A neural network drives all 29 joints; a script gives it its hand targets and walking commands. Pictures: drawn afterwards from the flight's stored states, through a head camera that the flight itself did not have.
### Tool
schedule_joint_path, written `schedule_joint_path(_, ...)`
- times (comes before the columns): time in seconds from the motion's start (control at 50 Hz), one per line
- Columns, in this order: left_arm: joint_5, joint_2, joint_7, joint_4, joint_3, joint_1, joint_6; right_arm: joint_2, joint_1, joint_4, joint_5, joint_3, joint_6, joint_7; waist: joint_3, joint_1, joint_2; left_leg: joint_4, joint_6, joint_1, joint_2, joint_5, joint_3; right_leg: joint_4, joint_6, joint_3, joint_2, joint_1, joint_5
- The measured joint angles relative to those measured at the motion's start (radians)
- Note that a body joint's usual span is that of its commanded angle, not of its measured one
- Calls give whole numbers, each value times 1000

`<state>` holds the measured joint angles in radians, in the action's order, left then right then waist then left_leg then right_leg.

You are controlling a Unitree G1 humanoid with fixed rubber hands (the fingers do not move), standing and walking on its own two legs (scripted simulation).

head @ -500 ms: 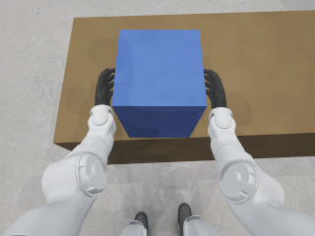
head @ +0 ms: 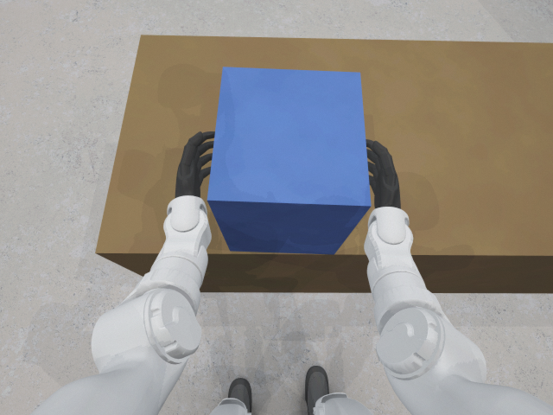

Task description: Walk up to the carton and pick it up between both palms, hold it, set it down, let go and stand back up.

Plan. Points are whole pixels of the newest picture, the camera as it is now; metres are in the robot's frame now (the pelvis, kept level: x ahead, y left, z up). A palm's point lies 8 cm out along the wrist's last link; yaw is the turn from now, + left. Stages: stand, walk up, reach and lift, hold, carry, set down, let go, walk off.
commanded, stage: reach and lift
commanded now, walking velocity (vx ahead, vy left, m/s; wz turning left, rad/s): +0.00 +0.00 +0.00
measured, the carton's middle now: (286, 173) +0.48 -0.01 -0.07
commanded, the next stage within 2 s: none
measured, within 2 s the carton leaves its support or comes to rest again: leaves its support in 1.82 s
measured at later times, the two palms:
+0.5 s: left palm (191, 188) +0.43 +0.14 -0.03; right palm (384, 197) +0.41 -0.15 -0.03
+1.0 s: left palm (191, 188) +0.43 +0.14 -0.03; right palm (384, 197) +0.41 -0.15 -0.03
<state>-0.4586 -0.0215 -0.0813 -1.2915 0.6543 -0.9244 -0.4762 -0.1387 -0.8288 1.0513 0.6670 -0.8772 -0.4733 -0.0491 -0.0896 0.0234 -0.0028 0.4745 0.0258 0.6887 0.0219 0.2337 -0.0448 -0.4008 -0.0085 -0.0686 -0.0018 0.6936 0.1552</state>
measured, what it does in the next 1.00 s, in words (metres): stands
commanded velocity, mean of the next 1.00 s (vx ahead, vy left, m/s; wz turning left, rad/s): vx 0.00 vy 0.00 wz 0.00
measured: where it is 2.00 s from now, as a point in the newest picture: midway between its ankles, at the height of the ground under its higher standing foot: outside the picture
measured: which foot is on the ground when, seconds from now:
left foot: down 0.00-1.00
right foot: down 0.00-1.00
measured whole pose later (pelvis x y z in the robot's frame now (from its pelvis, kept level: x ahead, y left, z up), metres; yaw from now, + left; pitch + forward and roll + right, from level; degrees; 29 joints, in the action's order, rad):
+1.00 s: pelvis +0.00 +0.00 +0.00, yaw +0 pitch +27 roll -1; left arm -0.45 -0.02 -0.08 -1.30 0.64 -0.92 -0.47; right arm -0.13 -0.82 1.08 0.66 -0.87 -0.49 -0.07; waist -0.13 0.02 0.00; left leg 0.44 0.03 0.70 0.03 0.21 -0.04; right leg -0.36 -0.01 -0.07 0.00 0.71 0.13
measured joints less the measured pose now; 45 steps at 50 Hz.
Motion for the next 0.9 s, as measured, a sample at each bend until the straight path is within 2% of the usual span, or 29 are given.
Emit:
schedule_joint_path(0.34,-24,20,5,37,16,17,21,-16,14,-31,7,-10,14,5,0,-2,-1,-27,0,-16,1,-13,2,23,-1,-5,1,-16,-9)
schedule_joint_path(0.9,-4,5,2,4,5,9,16,-3,10,6,4,-2,-3,-11,-26,-1,0,-40,0,3,3,-24,7,37,-4,-6,0,2,-21)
